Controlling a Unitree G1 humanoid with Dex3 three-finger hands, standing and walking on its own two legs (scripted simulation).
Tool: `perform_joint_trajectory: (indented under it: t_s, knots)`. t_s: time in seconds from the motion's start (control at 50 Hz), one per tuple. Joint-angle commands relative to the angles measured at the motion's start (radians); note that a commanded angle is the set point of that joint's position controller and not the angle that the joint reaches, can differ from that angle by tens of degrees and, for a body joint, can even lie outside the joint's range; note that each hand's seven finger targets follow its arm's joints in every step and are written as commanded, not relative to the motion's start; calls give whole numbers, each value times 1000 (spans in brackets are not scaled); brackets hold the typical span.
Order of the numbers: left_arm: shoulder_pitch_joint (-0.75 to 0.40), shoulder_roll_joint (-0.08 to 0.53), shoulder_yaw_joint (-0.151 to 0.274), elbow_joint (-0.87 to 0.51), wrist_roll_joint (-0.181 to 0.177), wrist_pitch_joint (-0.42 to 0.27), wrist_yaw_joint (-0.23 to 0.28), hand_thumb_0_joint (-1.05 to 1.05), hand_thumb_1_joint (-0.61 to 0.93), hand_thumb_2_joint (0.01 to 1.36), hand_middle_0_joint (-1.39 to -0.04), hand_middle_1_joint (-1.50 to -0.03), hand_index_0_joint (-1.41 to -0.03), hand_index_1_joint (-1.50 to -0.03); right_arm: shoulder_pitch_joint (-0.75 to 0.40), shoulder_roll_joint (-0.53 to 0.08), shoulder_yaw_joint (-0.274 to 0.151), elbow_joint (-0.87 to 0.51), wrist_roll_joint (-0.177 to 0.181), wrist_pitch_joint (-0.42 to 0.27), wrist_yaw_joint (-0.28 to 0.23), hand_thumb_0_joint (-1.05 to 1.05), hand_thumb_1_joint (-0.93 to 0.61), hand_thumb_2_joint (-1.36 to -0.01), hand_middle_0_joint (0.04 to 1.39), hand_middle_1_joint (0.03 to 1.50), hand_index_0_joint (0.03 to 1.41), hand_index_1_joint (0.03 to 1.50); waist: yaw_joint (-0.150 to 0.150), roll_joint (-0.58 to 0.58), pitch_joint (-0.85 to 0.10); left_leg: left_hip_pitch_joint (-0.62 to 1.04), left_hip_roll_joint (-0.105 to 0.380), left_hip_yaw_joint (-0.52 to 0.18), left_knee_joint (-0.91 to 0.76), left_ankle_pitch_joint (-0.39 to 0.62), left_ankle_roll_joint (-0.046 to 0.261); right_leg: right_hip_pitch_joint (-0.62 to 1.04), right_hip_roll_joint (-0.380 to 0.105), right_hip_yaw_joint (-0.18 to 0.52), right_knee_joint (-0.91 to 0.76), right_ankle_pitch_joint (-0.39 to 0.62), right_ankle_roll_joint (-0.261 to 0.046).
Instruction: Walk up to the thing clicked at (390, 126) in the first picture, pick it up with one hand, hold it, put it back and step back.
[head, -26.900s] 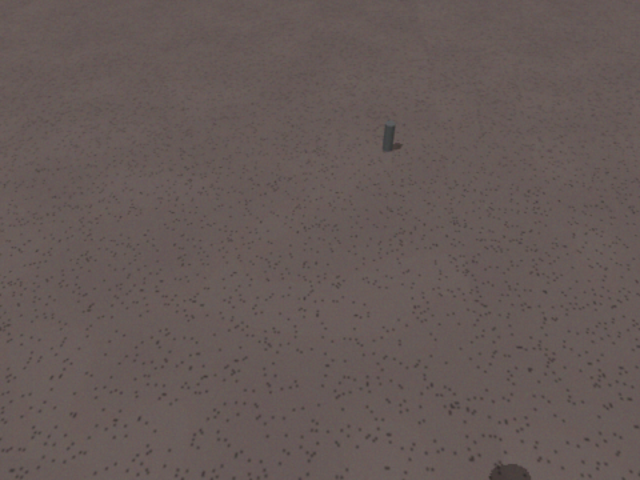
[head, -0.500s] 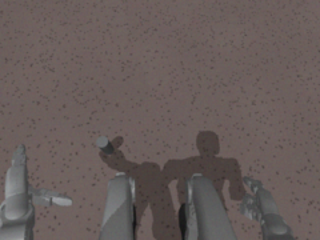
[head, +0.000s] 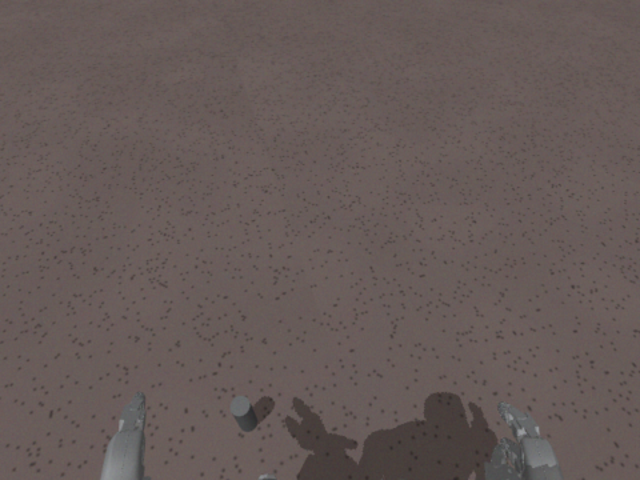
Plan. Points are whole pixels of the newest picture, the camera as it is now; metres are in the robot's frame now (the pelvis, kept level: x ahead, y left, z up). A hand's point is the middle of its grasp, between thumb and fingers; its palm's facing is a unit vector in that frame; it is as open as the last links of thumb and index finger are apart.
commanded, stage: home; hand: left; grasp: from the side
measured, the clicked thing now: (244, 414) +0.40 +0.21 -0.63
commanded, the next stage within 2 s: stand in 1.74 s
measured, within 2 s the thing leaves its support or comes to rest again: neither
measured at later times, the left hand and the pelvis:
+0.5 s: hand (188, 476) +0.17 +0.17 -0.04, palm faces +0.12 -0.95 -0.28, open 17.6 cm; pelvis +0.00 -0.01 +0.01, yaw +1 degrees
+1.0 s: hand out of the picture +0.16 +0.17 -0.04, palm faces +0.11 -0.95 -0.28, open 17.5 cm; pelvis +0.00 -0.02 +0.02, yaw +0 degrees
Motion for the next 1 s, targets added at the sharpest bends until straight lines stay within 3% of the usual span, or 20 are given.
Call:
perform_joint_trajectory:
  t_s: [0.0,0.1,0.22,0.26,0.38,0.48,0.64,0.68,0.76,0.82,0.98]
  knots:
    - [39,87,46,-206,12,-39,5,0,-576,40,-47,-49,-46,-49,-61,-122,-57,-166,-11,-68,-11,0,-896,-902,201,301,201,301,13,-5,-60,176,-28,0,-220,228,10,88,45,-39,-178,221,-33]
    - [36,74,40,-210,15,-51,-13,0,-600,27,-44,-45,-43,-45,-61,-126,-61,-161,-18,-87,-6,0,-896,-902,201,301,201,301,12,4,-5,195,-28,3,-254,198,4,92,48,-36,-195,190,-33]
    - [6,75,44,-226,21,-61,-25,0,-602,25,-44,-44,-43,-45,-52,-126,-64,-148,-27,-111,-5,0,-896,-902,201,301,201,301,8,17,-96,262,-34,17,-226,322,3,145,40,-17,-192,301,-31]
    - [-8,75,45,-211,20,-60,-25,0,-570,44,-47,-50,-47,-50,-63,-123,-60,-145,-27,-115,-6,0,-896,-902,201,301,201,301,5,0,-79,255,-39,24,-217,325,7,157,36,-11,-207,322,-24]
    - [5,72,51,-193,18,-62,-28,0,-594,30,-45,-47,-44,-47,-82,-128,-60,-141,-27,-120,-1,0,-897,-901,201,301,201,301,19,-5,-45,232,-44,29,-242,228,10,149,34,-9,-241,232,-24]
    - [35,71,57,-167,17,-60,-32,0,-603,25,-44,-46,-43,-46,-73,-128,-62,-134,-25,-120,1,0,-897,-901,200,301,200,301,20,-18,-68,249,-42,33,-232,305,10,169,35,-8,-231,311,-23]
    - [2,68,46,-179,16,-65,-36,0,-593,31,-45,-48,-44,-48,-76,-125,-61,-128,-25,-125,3,0,-898,-901,200,301,200,301,20,13,-51,255,-41,33,-243,295,7,166,33,-7,-232,297,-26]
    - [-3,70,48,-164,17,-67,-37,0,-579,39,-46,-50,-46,-50,-78,-134,-66,-131,-25,-125,0,0,-898,-901,200,301,200,301,11,-23,-51,255,-40,32,-242,274,12,152,35,-7,-241,281,-21]
    - [2,75,56,-177,15,-68,-40,0,-573,42,-47,-51,-46,-51,-83,-125,-60,-132,-23,-130,1,0,-898,-901,200,301,200,301,24,-18,-37,243,-47,44,-242,241,15,158,25,3,-260,257,-19]
    - [5,75,59,-151,16,-68,-40,0,-547,58,-49,-55,-49,-55,-89,-128,-62,-128,-25,-131,1,0,-898,-901,200,301,200,301,18,-49,-32,234,-46,41,-246,217,18,161,26,2,-269,233,-19]
    - [-26,68,45,-172,16,-73,-42,0,-557,52,-48,-54,-48,-54,-81,-128,-63,-119,-25,-137,0,0,-898,-901,200,301,200,301,16,7,-27,255,-39,29,-271,215,9,140,36,-11,-247,215,-28]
